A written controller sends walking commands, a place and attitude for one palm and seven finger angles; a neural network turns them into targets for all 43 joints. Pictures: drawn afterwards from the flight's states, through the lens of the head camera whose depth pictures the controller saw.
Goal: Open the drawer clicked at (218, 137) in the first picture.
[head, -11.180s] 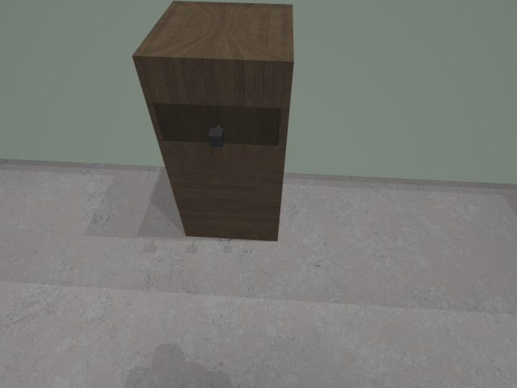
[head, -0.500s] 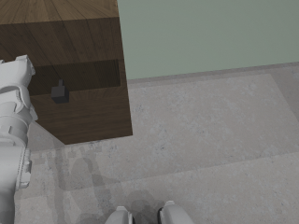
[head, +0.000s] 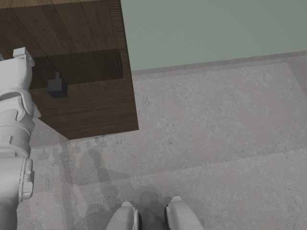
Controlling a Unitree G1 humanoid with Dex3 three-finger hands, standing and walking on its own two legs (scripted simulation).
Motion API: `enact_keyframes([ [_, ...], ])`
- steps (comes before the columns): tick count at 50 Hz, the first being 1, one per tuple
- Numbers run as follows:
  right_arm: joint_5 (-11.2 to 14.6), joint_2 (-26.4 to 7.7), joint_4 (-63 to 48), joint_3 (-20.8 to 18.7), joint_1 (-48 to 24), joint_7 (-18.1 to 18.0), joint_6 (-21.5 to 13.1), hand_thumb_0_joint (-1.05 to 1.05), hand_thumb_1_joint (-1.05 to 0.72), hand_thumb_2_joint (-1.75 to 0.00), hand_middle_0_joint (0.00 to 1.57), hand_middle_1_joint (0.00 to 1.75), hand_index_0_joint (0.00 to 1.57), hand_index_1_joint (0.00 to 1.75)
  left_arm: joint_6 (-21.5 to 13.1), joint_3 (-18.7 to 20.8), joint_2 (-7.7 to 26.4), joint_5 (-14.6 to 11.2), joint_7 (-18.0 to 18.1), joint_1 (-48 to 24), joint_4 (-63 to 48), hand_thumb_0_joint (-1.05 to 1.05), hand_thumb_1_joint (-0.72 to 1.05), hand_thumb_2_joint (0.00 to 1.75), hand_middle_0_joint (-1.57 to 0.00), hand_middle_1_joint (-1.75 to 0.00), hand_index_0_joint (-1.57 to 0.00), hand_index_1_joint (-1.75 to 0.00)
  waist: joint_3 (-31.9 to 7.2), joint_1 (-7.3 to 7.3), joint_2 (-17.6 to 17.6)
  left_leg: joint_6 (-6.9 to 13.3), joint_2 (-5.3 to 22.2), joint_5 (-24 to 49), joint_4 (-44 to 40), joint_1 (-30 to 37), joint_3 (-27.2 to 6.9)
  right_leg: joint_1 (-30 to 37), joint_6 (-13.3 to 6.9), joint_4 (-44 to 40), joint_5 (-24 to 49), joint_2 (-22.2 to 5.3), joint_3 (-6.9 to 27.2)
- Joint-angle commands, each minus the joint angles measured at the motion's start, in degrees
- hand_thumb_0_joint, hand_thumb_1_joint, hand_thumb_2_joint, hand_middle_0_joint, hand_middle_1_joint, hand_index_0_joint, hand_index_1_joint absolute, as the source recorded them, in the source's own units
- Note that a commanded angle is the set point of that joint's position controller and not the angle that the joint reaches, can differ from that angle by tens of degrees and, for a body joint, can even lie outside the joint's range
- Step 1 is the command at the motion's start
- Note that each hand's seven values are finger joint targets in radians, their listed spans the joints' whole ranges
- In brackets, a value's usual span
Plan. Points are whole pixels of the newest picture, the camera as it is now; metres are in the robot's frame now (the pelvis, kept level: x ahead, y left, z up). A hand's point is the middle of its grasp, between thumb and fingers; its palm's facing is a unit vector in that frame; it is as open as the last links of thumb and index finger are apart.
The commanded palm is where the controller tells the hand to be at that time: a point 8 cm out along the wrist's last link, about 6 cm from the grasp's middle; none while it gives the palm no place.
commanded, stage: lower the fingers behind the handle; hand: left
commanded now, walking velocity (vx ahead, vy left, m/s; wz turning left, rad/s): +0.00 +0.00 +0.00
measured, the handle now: (58, 83) +0.54 +0.26 -0.05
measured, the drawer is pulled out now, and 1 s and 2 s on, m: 0.00 0.00 0.00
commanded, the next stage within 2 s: close the thumb around the handle in 1.48 s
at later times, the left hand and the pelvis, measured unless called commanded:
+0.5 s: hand (42, 95) +0.49 +0.29 -0.04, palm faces +0.02 +0.00 -1.00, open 13.8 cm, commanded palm +0.49 +0.28 +0.03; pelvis +0.00 +0.01 -0.03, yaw -1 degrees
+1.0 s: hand (42, 99) +0.49 +0.30 -0.05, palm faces -0.09 +0.00 -1.00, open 14.0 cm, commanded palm +0.49 +0.28 -0.01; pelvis -0.02 +0.00 -0.05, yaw +0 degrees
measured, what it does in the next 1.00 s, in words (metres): stands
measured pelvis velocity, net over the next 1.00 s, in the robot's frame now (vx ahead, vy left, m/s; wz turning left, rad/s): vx -0.02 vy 0.00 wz -0.01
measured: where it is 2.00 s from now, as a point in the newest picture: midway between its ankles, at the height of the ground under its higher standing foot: outside the picture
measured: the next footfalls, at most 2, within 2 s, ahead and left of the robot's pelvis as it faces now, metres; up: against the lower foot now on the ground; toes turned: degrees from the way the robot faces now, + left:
none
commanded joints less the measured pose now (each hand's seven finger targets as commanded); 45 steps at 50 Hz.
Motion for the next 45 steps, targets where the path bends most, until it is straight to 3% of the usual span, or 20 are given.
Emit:
enact_keyframes([
  [1, 1.4, -11.8, -1.9, -4.7, 14.3, -2.6, -1.5, 0.0, -0.9, -0.9, 0.2, 0.3, 0.2, 0.3, 2.8, -6.5, 13.2, -2.9, -9.8, -26.5, -1.9, 0.0, -0.5, 0.3, -0.3, -1.2, -0.3, -1.2, -28.5, -6.38, -5.6, 1.4, 0.5, 19.1, -7.4, 17.4, 0.5, 24.9, 0.6, -11.0, 21.9, -0.7, -0.8],
  [2, 1.6, -11.4, -1.5, -4.8, 14.8, -3.2, -2.3, 0.0, -0.9, -0.9, 0.2, 0.3, 0.2, 0.3, 0.6, -10.2, 9.4, -2.5, -13.3, -26.2, -1.7, 0.0, -0.5, 0.3, -0.3, -1.2, -0.3, -1.2, -24.2, -7.37, -5.2, 1.4, 0.7, 17.9, -7.2, 17.9, 0.1, 21.4, 0.6, -11.7, 19.7, -0.6, -1.2],
  [6, 1.3, -10.2, -0.3, -4.7, 15.1, -3.0, -4.3, 0.0, -0.9, -0.9, 0.2, 0.3, 0.2, 0.3, -6.6, -15.9, 0.3, -1.9, -19.2, -24.0, -3.2, 0.0, -0.5, 0.3, -0.3, -1.2, -0.3, -1.2, -19.2, -7.06, 2.2, 0.5, 1.4, 21.6, -5.7, 23.9, -2.7, 9.2, -1.0, -9.8, 14.5, 0.0, -2.7],
  [7, 0.9, -10.2, -0.2, -5.0, 15.0, -2.9, -4.5, 0.0, -0.9, -0.9, 0.2, 0.3, 0.2, 0.3, -8.4, -14.5, 0.9, -1.8, -19.6, -23.6, -4.6, 0.0, -0.5, 0.3, -0.3, -1.2, -0.3, -1.2, -19.0, -6.58, 3.4, 0.2, 1.7, 22.7, -5.1, 25.0, -3.1, 7.1, -1.2, -9.1, 13.7, 0.2, -3.0],
  [9, 0.3, -10.2, -0.7, -5.2, 15.2, -2.9, -4.3, 0.0, -0.9, -0.9, 0.2, 0.3, 0.2, 0.3, -12.0, -10.5, 5.3, -1.6, -19.6, -24.6, -8.3, 0.0, -0.5, 0.3, -0.3, -1.2, -0.3, -1.2, -20.1, -5.45, 5.5, -0.3, 1.6, 24.7, -3.6, 24.8, -3.5, 5.6, -1.8, -7.2, 13.6, 0.4, -2.9],
  [11, -0.3, -10.4, -0.9, -5.5, 15.6, -2.8, -4.1, 0.0, -0.9, -0.9, 0.2, 0.3, 0.2, 0.3, -16.0, -3.0, 13.8, -1.0, -17.9, -26.4, -13.5, 0.0, -0.5, 0.3, -0.3, -1.2, -0.3, -1.2, -24.0, -2.93, 9.1, -1.0, 1.5, 28.5, -2.0, 24.9, -3.6, 5.4, -2.6, -4.6, 14.9, 0.5, -2.9],
  [13, -1.0, -10.6, -1.8, -5.3, 14.8, -2.5, -3.7, 0.0, -0.9, -0.9, 0.2, 0.3, 0.2, 0.3, -18.7, 4.4, 21.4, -0.2, -14.3, -24.3, -16.1, 0.0, -0.5, 0.3, -0.3, -1.2, -0.3, -1.2, -28.8, -0.14, 10.8, -1.7, 1.4, 32.8, 0.1, 23.9, -3.6, 5.7, -2.7, -1.5, 16.9, 0.6, -2.7],
  [14, -1.3, -10.6, -2.4, -5.1, 13.8, -2.2, -3.5, 0.0, -0.9, -0.9, 0.2, 0.3, 0.2, 0.3, -19.3, 6.1, 22.6, 0.0, -12.0, -23.4, -17.1, 0.0, -0.5, 0.3, -0.3, -1.2, -0.3, -1.2, -29.8, 0.86, 11.7, -2.0, 1.2, 33.7, 0.9, 22.3, -3.5, 5.4, -2.8, -0.1, 17.2, 0.6, -2.8],
  [17, -2.6, -10.6, -2.8, -5.4, 12.3, -0.4, -3.2, 0.0, -0.9, -0.9, 0.2, 0.3, 0.2, 0.3, -18.5, 7.6, 20.2, 2.7, -3.7, -16.6, -15.2, 0.0, -0.5, 0.3, -0.3, -1.2, -0.3, -1.2, -28.8, 2.56, 9.5, -2.8, 2.0, 35.7, 3.6, 17.6, -4.0, 1.4, -2.9, 3.8, 16.2, 0.8, -4.2],
  [20, -2.8, -11.7, -3.3, -6.1, 12.8, 1.3, -2.7, 0.0, -0.9, -0.9, 0.2, 0.3, 0.2, 0.3, -12.8, 5.8, 17.2, 3.7, 2.2, -15.3, -10.7, 0.0, -0.5, 0.3, -0.3, -1.2, -0.3, -1.2, -31.6, 1.67, 6.1, -2.5, 2.0, 32.3, 4.4, 15.6, -3.3, 2.4, -2.4, 4.7, 16.5, 0.8, -4.5],
  [23, -2.4, -13.0, -2.9, -5.9, 14.1, 1.9, -1.8, 0.0, -0.9, -0.9, 0.2, 0.3, 0.2, 0.3, -6.6, 7.1, 21.7, 3.8, 4.8, -21.3, -10.9, 0.0, -0.5, 0.3, -0.3, -1.2, -0.3, -1.2, -37.3, 0.97, 4.7, -1.8, 1.6, 30.5, 3.6, 16.2, -2.9, 7.3, -1.8, 4.3, 18.8, 0.8, -4.1],
  [26, -1.8, -13.0, -1.9, -6.3, 15.0, 1.3, -2.3, 0.0, -0.9, -0.9, 0.2, 0.3, 0.2, 0.3, -4.1, 3.2, 19.7, 3.0, 2.6, -31.9, -15.1, 0.0, -0.5, 0.3, -0.3, -1.2, -0.3, -1.2, -41.4, -2.68, 6.9, -1.8, 2.2, 29.5, 3.1, 21.6, -4.0, 6.5, -1.3, 2.4, 17.7, 0.5, -4.0],
  [27, -1.6, -13.1, -1.6, -6.4, 15.6, 1.0, -2.6, 0.0, -0.9, -0.9, 0.2, 0.3, 0.2, 0.3, -4.2, 2.9, 20.2, 2.4, 1.1, -32.1, -15.6, 0.0, -0.5, 0.3, -0.3, -1.2, -0.3, -1.2, -43.9, -2.88, 7.2, -1.7, 2.2, 29.0, 2.8, 23.8, -4.3, 7.3, -1.1, 1.5, 17.3, 0.6, -3.8],
  [28, -1.4, -13.2, -1.2, -6.1, 15.6, 0.3, -2.7, 0.0, -0.9, -0.9, 0.2, 0.3, 0.2, 0.3, -4.4, 3.6, 22.0, 1.8, -0.6, -31.6, -15.3, 0.0, -0.5, 0.3, -0.3, -1.2, -0.3, -1.2, -43.7, -3.08, 6.4, -1.4, 2.1, 28.3, 2.5, 24.0, -4.1, 8.1, -1.1, 0.9, 17.3, 0.7, -3.5],
  [31, -1.2, -11.9, -0.3, -5.7, 15.8, -1.2, -4.0, 0.0, -0.9, -0.9, 0.2, 0.3, 0.2, 0.3, -6.8, -1.1, 17.4, 0.9, -5.2, -32.9, -14.7, 0.0, -0.5, 0.3, -0.3, -1.2, -0.3, -1.2, -38.7, -5.3, 6.8, -0.4, 1.9, 24.6, 2.1, 22.8, -4.0, 5.7, -1.0, -0.5, 14.9, 0.5, -3.3],
  [35, -1.2, -11.1, -0.1, -4.0, 14.5, -1.6, -4.3, 0.0, -0.9, -0.9, 0.2, 0.3, 0.2, 0.3, -8.9, -3.7, 14.2, 2.6, -8.3, -24.7, -4.2, 0.0, -0.5, 0.3, -0.3, -1.2, -0.3, -1.2, -22.7, -4.51, 6.7, -0.2, 1.9, 17.7, 1.9, 15.1, -4.0, -1.7, -1.9, -0.5, 7.8, 0.8, -4.1],
  [37, -1.3, -10.9, -1.0, -3.7, 14.2, -1.5, -4.2, 0.0, -0.9, -0.9, 0.2, 0.3, 0.2, 0.3, -9.9, -4.0, 13.5, 3.1, -8.6, -23.3, -1.8, 0.0, -0.5, 0.3, -0.3, -1.2, -0.3, -1.2, -20.2, -4.16, 6.9, -0.2, 1.9, 17.3, 2.5, 12.3, -3.8, -3.2, -2.2, 0.6, 7.5, 0.8, -4.3],
  [41, -1.6, -11.5, -3.3, -3.2, 13.8, -0.9, -3.6, 0.0, -0.9, -0.9, 0.2, 0.3, 0.2, 0.3, -11.2, 1.0, 18.4, 2.2, -8.7, -17.4, -0.8, 0.0, -0.5, 0.3, -0.3, -1.2, -0.3, -1.2, -24.0, -1.38, 3.9, 0.3, 1.4, 18.7, 4.7, 6.6, -2.4, 1.4, -2.4, 3.6, 11.7, 0.8, -3.4],
  [43, -1.3, -11.3, -4.1, -3.7, 14.2, -0.8, -3.6, 0.0, -0.9, -0.9, 0.2, 0.3, 0.2, 0.3, -11.6, -1.3, 16.1, 2.5, -7.8, -19.9, -2.4, 0.0, -0.5, 0.3, -0.3, -1.2, -0.3, -1.2, -25.0, -2.65, 3.4, 0.4, 1.3, 17.7, 5.5, 5.5, -2.3, 0.9, -2.1, 3.8, 11.5, 0.7, -3.2],
  [45, -1.3, -11.7, -4.2, -4.1, 14.2, -0.6, -3.9, 0.0, -0.9, -0.9, 0.2, 0.3, 0.2, 0.3, -12.3, 0.1, 17.6, 3.2, -6.4, -21.0, -5.3, 0.0, -0.5, 0.3, -0.3, -1.2, -0.3, -1.2, -27.7, -2.14, 4.5, 0.2, 1.5, 17.6, 6.4, 5.9, -2.6, 0.1, -2.1, 5.0, 11.2, 0.6, -3.0],
])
